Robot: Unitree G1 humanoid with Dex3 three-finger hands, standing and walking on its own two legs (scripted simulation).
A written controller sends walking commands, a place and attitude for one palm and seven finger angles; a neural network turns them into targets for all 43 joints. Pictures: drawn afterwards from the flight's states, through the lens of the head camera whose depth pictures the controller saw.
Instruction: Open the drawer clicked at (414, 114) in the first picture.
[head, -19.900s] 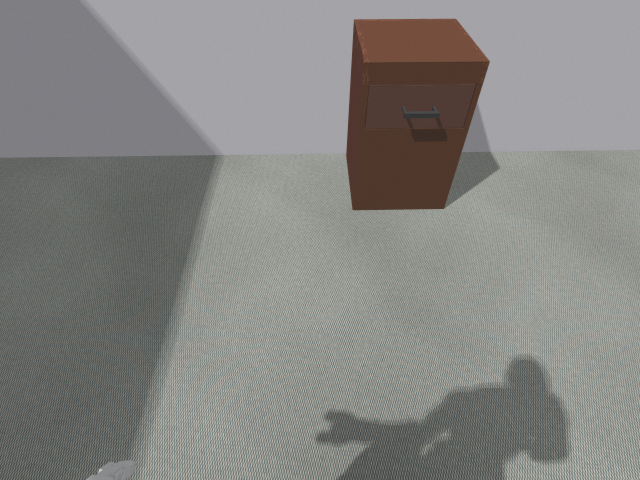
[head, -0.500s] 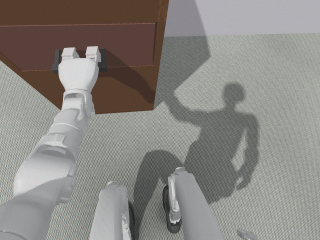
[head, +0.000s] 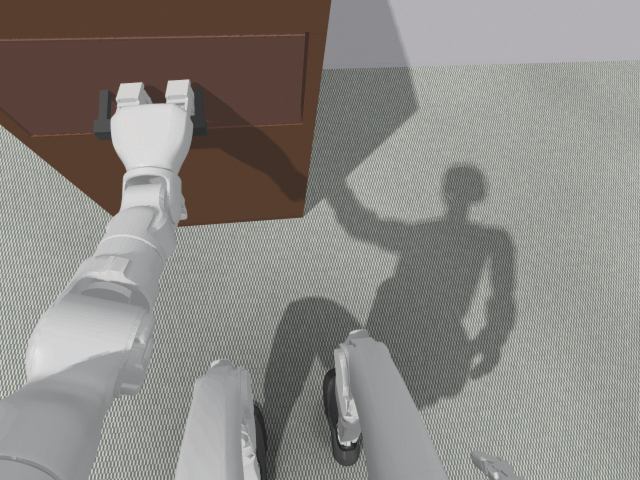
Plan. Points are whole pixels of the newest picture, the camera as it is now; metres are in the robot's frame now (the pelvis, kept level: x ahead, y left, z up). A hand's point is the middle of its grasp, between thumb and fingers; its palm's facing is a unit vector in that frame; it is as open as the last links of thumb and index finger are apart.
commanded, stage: lower the fingers behind the handle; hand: left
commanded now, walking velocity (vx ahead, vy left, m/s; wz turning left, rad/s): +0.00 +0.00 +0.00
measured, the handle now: (152, 113) +0.58 +0.15 -0.04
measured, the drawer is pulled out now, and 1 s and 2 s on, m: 0.00 0.00 0.04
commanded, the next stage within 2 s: close the thumb around the handle in 0.06 s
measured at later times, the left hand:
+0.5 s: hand (168, 155) +0.53 +0.14 -0.07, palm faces -0.03 -0.02 -1.00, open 10.5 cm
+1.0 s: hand (169, 156) +0.53 +0.14 -0.06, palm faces -0.04 -0.04 -1.00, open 5.2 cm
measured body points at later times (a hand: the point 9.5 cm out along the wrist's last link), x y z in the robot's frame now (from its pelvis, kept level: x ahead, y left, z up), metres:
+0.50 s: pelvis +0.00 +0.00 +0.00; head +0.21 +0.00 +0.40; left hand +0.53 +0.14 -0.01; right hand +0.03 -0.26 -0.14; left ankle +0.03 +0.10 -0.53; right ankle +0.08 -0.11 -0.53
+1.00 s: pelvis +0.01 +0.00 +0.01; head +0.22 -0.01 +0.41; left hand +0.53 +0.14 -0.01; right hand +0.04 -0.27 -0.14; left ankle +0.03 +0.10 -0.53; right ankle +0.08 -0.11 -0.53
